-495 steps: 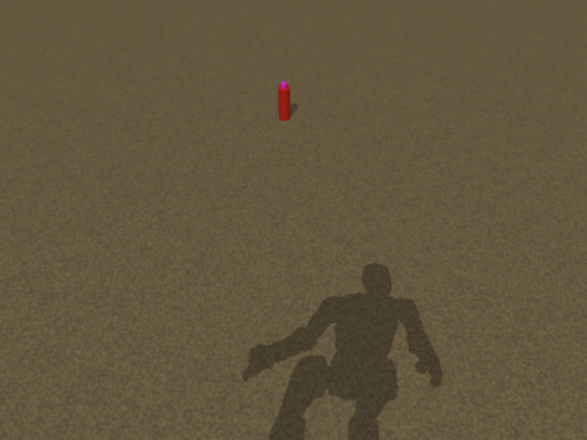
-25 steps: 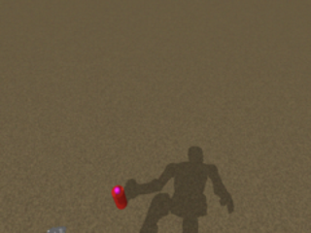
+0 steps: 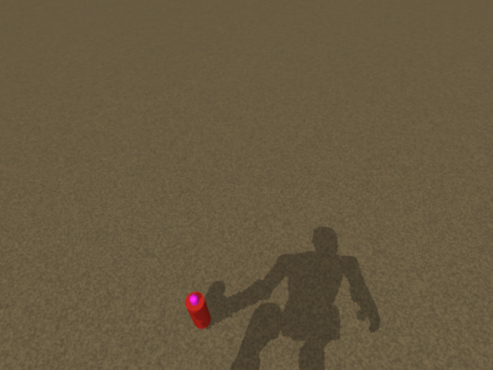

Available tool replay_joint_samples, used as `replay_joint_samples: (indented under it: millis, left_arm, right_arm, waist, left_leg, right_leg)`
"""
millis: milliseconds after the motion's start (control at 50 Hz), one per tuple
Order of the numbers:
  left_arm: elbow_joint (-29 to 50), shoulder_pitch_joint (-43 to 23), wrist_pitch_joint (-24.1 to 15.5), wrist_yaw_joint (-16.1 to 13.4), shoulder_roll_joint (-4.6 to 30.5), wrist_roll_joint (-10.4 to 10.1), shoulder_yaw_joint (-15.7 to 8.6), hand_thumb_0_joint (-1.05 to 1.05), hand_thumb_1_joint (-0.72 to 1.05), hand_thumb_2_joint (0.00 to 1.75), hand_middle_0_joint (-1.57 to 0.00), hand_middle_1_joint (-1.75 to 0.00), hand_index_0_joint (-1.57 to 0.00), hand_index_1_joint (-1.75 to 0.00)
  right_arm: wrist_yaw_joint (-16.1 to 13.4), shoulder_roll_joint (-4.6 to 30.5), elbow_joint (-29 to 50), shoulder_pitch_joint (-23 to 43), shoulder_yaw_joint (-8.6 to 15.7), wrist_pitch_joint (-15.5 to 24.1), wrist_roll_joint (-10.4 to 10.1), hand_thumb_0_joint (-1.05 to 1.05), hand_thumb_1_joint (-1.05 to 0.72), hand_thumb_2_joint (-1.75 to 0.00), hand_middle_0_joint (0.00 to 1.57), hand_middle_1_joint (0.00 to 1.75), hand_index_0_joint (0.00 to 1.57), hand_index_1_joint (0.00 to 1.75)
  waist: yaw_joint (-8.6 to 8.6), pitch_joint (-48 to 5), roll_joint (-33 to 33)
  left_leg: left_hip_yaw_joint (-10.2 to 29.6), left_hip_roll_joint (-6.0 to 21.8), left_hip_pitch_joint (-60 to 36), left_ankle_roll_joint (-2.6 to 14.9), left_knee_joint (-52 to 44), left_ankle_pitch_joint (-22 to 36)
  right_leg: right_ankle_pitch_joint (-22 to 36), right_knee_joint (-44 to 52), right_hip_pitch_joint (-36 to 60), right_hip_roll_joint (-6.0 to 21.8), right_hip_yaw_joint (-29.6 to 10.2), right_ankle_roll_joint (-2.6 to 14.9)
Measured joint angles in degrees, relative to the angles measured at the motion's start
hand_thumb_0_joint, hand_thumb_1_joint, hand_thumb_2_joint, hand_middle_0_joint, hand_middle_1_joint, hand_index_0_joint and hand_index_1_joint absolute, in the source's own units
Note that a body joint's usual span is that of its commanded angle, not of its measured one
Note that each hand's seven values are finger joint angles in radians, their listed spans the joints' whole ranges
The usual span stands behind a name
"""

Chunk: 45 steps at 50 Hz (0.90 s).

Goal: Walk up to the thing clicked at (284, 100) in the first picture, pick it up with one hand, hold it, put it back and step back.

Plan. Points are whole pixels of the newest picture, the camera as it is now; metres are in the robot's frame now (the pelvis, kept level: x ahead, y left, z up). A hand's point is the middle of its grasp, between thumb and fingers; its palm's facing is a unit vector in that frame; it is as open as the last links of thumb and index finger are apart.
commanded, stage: stand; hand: left
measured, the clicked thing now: (198, 309) +0.44 +0.23 -0.66
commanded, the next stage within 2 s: walk up in 0.08 s
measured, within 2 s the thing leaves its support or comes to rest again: neither
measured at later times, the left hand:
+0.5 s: hand out of the picture +0.06 +0.31 -0.18, palm faces -0.03 -0.94 -0.35, open 7.4 cm
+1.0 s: hand out of the picture -0.11 +0.30 -0.15, palm faces -0.08 -0.91 -0.41, open 7.4 cm
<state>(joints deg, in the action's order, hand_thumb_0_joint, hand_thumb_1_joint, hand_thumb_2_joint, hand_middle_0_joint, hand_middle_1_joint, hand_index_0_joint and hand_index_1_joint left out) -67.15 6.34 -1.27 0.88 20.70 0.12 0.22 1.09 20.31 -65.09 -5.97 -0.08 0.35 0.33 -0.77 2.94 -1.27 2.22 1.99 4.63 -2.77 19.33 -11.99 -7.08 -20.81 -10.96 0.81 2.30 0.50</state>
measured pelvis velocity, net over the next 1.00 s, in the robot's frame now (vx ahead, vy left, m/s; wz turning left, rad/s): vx -0.21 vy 0.04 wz -0.10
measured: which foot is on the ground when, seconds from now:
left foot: down 0.00-0.14, up 0.16-0.36, down 0.38-0.88, up 0.90-1.00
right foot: down 0.00-0.38, up 0.40-0.82, down 0.84-1.00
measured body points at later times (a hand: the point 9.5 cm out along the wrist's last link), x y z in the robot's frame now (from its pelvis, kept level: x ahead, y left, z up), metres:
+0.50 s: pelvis -0.09 +0.06 -0.02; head -0.01 +0.09 +0.42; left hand +0.07 +0.36 -0.16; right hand -0.05 -0.27 -0.13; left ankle -0.09 +0.15 -0.75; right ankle -0.05 -0.09 -0.69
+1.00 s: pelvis -0.21 +0.04 -0.02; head -0.17 +0.02 +0.43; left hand -0.11 +0.35 -0.12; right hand -0.11 -0.28 -0.14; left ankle -0.20 +0.17 -0.68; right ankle -0.21 -0.06 -0.75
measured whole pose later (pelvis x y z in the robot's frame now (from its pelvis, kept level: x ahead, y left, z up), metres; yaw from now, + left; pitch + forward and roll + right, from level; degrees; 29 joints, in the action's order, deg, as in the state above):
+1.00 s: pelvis -0.21 +0.04 -0.02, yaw -6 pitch -2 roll +2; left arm -49.0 11.2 3.2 0.3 20.9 2.2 -4.1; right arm -0.9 21.9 -50.3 -5.3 2.8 -3.5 -0.5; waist -2.5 8.0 0.3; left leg 4.9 -5.4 26.8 0.2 62.6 -29.3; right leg -17.9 -36.2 -16.2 -0.6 -2.6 2.4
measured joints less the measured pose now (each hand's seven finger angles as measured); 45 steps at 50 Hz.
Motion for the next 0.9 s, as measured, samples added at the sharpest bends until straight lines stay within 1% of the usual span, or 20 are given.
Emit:
replay_joint_samples:
  millis: [100,160,240,280,320,360,380,400,420,440,460,480,520,560,660,740,780,820,880,900]
  left_arm:
    - [0.5,-0.6,0.3,0.1,-0.4,-0.2,-0.4,0.01,0.9,0.9,-0.21,-0.3,-0.2,-0.3]
    - [2.9,-2.3,0.8,-0.2,-0.5,-0.8,-1.7,0.01,0.9,0.9,-0.21,-0.3,-0.2,-0.3]
    - [6.7,-4.8,1.9,-0.6,-0.2,0.1,-2.6,0.01,0.9,0.9,-0.21,-0.3,-0.2,-0.3]
    - [8.4,-5.6,2.5,-0.8,0.3,0.7,-2.8,0.01,0.9,0.9,-0.21,-0.3,-0.2,-0.3]
    - [10.0,-6.7,3.1,-1.1,1.0,1.2,-2.8,0.01,0.9,0.9,-0.21,-0.3,-0.2,-0.3]
    - [11.7,-7.7,3.7,-1.3,1.7,1.1,-2.8,0.01,0.9,0.9,-0.21,-0.3,-0.2,-0.3]
    - [12.4,-8.3,4.1,-1.4,2.3,0.8,-2.9,0.01,0.9,0.9,-0.21,-0.3,-0.2,-0.3]
    - [12.9,-9.1,4.5,-1.5,3.0,0.4,-3.1,0.01,0.9,0.9,-0.21,-0.3,-0.2,-0.3]
    - [13.4,-9.3,4.8,-1.9,3.3,0.1,-3.3,0.01,0.9,0.9,-0.21,-0.3,-0.2,-0.3]
    - [13.6,-9.0,5.0,-2.2,3.2,0.0,-3.5,0.01,0.9,0.9,-0.21,-0.3,-0.2,-0.3]
    - [13.6,-8.5,5.3,-2.5,2.9,0.0,-3.5,0.01,0.9,0.9,-0.21,-0.3,-0.2,-0.3]
    - [13.4,-8.0,5.6,-2.6,2.6,0.0,-3.4,0.01,0.9,0.9,-0.2,-0.3,-0.2,-0.3]
    - [13.5,-6.6,5.9,-2.5,2.3,-0.3,-3.2,0.01,0.9,0.9,-0.2,-0.3,-0.2,-0.3]
    - [14.3,-4.9,5.7,-2.3,2.1,-0.2,-3.3,0.01,0.9,0.9,-0.2,-0.3,-0.2,-0.3]
    - [15.2,-0.9,5.3,-2.2,2.0,0.6,-3.8,0.01,0.9,0.9,-0.21,-0.3,-0.2,-0.3]
    - [15.5,0.8,5.3,-2.0,2.1,0.8,-4.0,0.01,0.9,0.9,-0.21,-0.3,-0.2,-0.3]
    - [15.6,1.4,5.1,-1.7,2.0,0.9,-4.2,0.01,0.9,0.9,-0.21,-0.3,-0.2,-0.3]
    - [15.8,2.0,4.8,-1.4,1.9,1.1,-4.3,0.01,0.9,0.9,-0.21,-0.3,-0.2,-0.3]
    - [15.8,2.6,4.3,-0.8,0.4,1.6,-4.4,0.01,0.9,0.9,-0.2,-0.3,-0.2,-0.3]
    - [16.2,3.3,4.2,-0.5,0.3,1.7,-4.3,0.01,0.9,0.9,-0.21,-0.3,-0.2,-0.3]
  right_arm:
    - [0.1,0.3,-0.1,-0.1,0.0,-0.4,-0.1,0.01,-0.91,-0.9,0.2,0.3,0.2,0.3]
    - [-0.2,1.4,1.2,1.4,0.5,-1.3,-0.8,0.01,-0.91,-0.9,0.2,0.3,0.2,0.3]
    - [-0.4,3.0,4.2,2.5,1.7,-2.5,-0.9,0.0,-0.91,-0.9,0.2,0.3,0.2,0.3]
    - [-0.2,3.5,5.6,2.0,2.2,-2.9,-1.0,0.0,-0.91,-0.9,0.2,0.3,0.2,0.3]
    - [-0.2,3.9,6.6,1.0,2.5,-3.2,-0.9,0.0,-0.91,-0.9,0.2,0.3,0.2,0.3]
    - [-0.3,4.0,7.1,-0.3,2.8,-3.2,-0.4,0.0,-0.91,-0.9,0.2,0.3,0.2,0.3]
    - [-0.5,3.7,7.0,-0.6,3.1,-3.0,0.1,0.0,-0.91,-0.9,0.2,0.3,0.2,0.3]
    - [-0.7,2.7,6.8,-0.8,3.3,-3.0,0.8,0.0,-0.91,-0.9,0.2,0.3,0.2,0.3]
    - [-0.7,1.9,6.8,-1.1,3.2,-3.2,1.4,0.0,-0.91,-0.9,0.2,0.3,0.2,0.3]
    - [-0.5,1.4,7.0,-1.5,3.0,-3.5,1.7,0.0,-0.91,-0.9,0.2,0.3,0.2,0.3]
    - [-0.3,1.0,7.2,-2.0,2.9,-3.6,1.9,0.0,-0.91,-0.9,0.2,0.3,0.2,0.3]
    - [-0.4,0.6,7.5,-2.6,2.8,-3.7,2.0,0.0,-0.91,-0.9,0.2,0.3,0.2,0.3]
    - [-0.8,-0.1,8.1,-3.5,2.7,-3.5,2.3,0.01,-0.91,-0.9,0.2,0.3,0.2,0.3]
    - [-1.4,-0.4,8.9,-3.6,2.7,-3.3,1.9,0.01,-0.91,-0.9,0.21,0.3,0.2,0.3]
    - [-2.3,-0.8,11.9,-1.5,3.1,-2.5,0.9,0.01,-0.9,-0.9,0.21,0.3,0.2,0.3]
    - [-2.4,-0.7,14.4,0.7,3.0,-2.0,0.7,0.01,-0.9,-0.9,0.21,0.3,0.2,0.3]
    - [-2.2,-0.4,15.2,1.6,2.9,-2.2,0.6,0.0,-0.9,-0.9,0.21,0.3,0.2,0.3]
    - [-2.0,0.1,15.6,2.4,2.9,-2.5,0.4,0.0,-0.9,-0.9,0.21,0.3,0.2,0.3]
    - [-1.8,1.4,15.3,3.2,3.2,-3.4,0.1,0.0,-0.9,-0.9,0.21,0.3,0.2,0.3]
    - [-1.8,1.4,15.1,2.9,3.2,-3.6,-0.1,0.0,-0.91,-0.9,0.21,0.3,0.2,0.3]
  waist:
    - [0.12,-0.2,0.1]
    - [0.26,2.6,-0.1]
    - [0.2,6.4,1.1]
    - [0.66,7.1,1.7]
    - [1.24,7.3,2.1]
    - [1.92,7.3,2.3]
    - [2.17,7.8,3.3]
    - [1.89,8.9,5.1]
    - [1.5,9.6,6.1]
    - [1.64,9.8,6.0]
    - [2.24,9.6,5.3]
    - [2.85,9.2,4.7]
    - [3.04,8.1,4.3]
    - [2.3,7.8,4.2]
    - [1.1,8.8,3.8]
    - [0.48,9.7,3.3]
    - [0.11,9.7,2.8]
    - [-0.28,9.2,2.1]
    - [0.32,8.8,-2.0]
    - [0.3,7.9,-2.0]
  left_leg:
    - [0.2,0.3,0.8,-0.07,0.7,-0.2]
    - [0.0,0.1,5.2,1.52,7.2,-1.4]
    - [-0.5,-3.1,12.6,3.83,23.4,-12.9]
    - [-1.1,-3.9,14.2,4.41,27.6,-15.0]
    - [-1.5,-3.6,13.9,4.41,27.3,-14.6]
    - [-1.9,-2.8,11.5,4.24,21.1,-10.7]
    - [-2.2,-3.2,10.3,3.88,18.5,-10.6]
    - [-3.0,-4.3,10.1,4.15,18.5,-10.5]
    - [-3.8,-4.7,10.1,4.51,18.8,-10.2]
    - [-3.8,-4.2,10.4,4.85,19.0,-9.8]
    - [-3.3,-3.6,10.6,5.12,18.7,-9.2]
    - [-2.7,-3.0,10.8,5.32,17.8,-8.3]
    - [-2.7,-2.7,11.0,5.53,14.9,-6.1]
    - [-3.6,-2.6,11.3,5.68,13.1,-4.5]
    - [-5.8,-2.2,12.6,6.19,13.4,-3.3]
    - [-7.5,-1.4,14.5,6.05,15.8,-3.0]
    - [-8.3,-0.8,15.6,5.74,17.4,-2.9]
    - [-8.8,-0.1,16.9,5.22,19.2,-2.9]
    - [-6.4,2.3,18.3,4.15,21.1,-2.3]
    - [-5.0,1.2,19.3,3.78,22.9,-6.3]
  right_leg:
    - [-0.1,-0.4,-0.6,-0.3,0.2,0.26]
    - [-0.2,-2.5,-2.9,-0.2,0.3,0.55]
    - [0.4,-5.3,-6.7,1.4,-0.9,0.21]
    - [0.6,-6.8,-9.0,2.2,-1.3,-0.31]
    - [0.6,-8.7,-11.3,2.6,-1.2,-0.97]
    - [0.0,-11.7,-14.0,3.0,-0.8,-1.9]
    - [-0.6,-13.7,-15.3,3.7,-1.2,-2.29]
    - [-2.3,-16.0,-16.3,4.0,-3.1,-1.57]
    - [-8.2,-19.7,-17.2,2.6,-5.8,-0.9]
    - [-14.6,-24.5,-18.1,0.0,-7.8,-0.59]
    - [-18.9,-29.7,-18.7,-2.5,-8.9,-0.36]
    - [-21.3,-34.6,-19.0,-4.7,-9.6,-0.2]
    - [-21.1,-41.9,-19.2,-7.4,-10.9,-0.02]
    - [-20.0,-45.4,-18.1,-8.2,-11.3,-0.26]
    - [-20.8,-40.3,-11.4,-6.4,-10.3,-2.35]
    - [-21.4,-30.8,-6.9,-3.9,-8.3,-2.53]
    - [-20.6,-26.0,-5.2,-2.9,-6.8,-2.2]
    - [-17.6,-20.3,-3.1,-2.1,-5.4,-1.42]
    - [-15.0,-17.5,-2.0,-4.5,-2.9,0.76]
    - [-14.7,-17.8,-2.7,-4.3,-2.7,1.24]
